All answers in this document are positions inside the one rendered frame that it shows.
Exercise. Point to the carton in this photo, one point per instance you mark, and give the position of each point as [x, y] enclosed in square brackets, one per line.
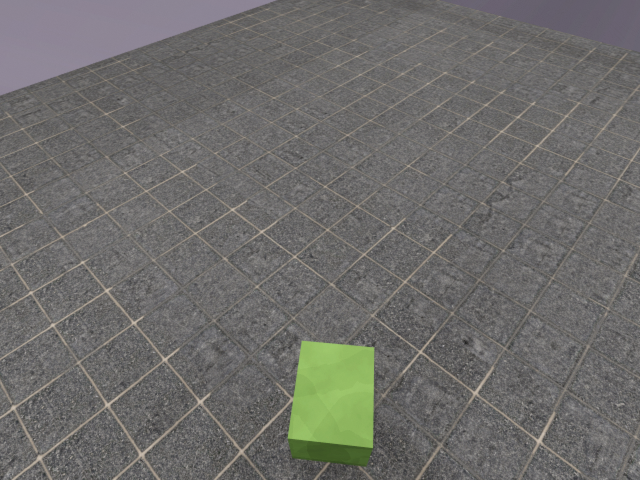
[332, 411]

